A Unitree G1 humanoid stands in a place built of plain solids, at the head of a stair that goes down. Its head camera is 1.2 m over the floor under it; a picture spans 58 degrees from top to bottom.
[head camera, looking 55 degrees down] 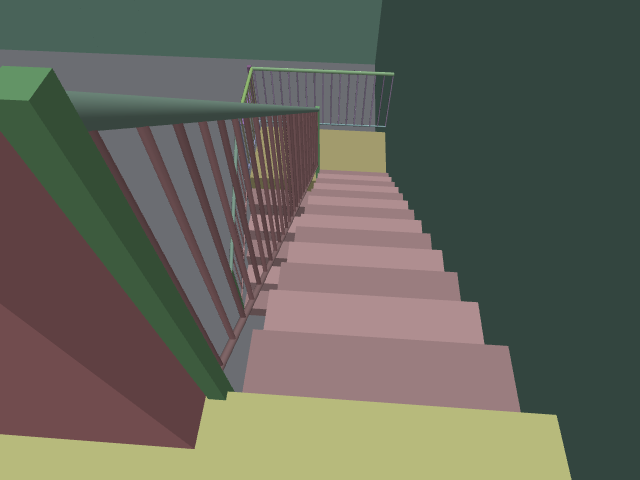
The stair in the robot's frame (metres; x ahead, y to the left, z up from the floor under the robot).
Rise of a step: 0.22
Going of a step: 0.28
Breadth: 0.88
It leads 4 degrees to the right of straight ahead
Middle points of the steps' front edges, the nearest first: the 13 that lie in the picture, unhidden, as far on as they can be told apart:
0.31 -0.18 0.00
0.58 -0.20 -0.22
0.86 -0.22 -0.43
1.13 -0.24 -0.65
1.41 -0.26 -0.87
1.68 -0.28 -1.08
1.96 -0.30 -1.30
2.24 -0.32 -1.52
2.51 -0.34 -1.74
2.79 -0.36 -1.95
3.06 -0.37 -2.17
3.34 -0.39 -2.39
3.61 -0.41 -2.60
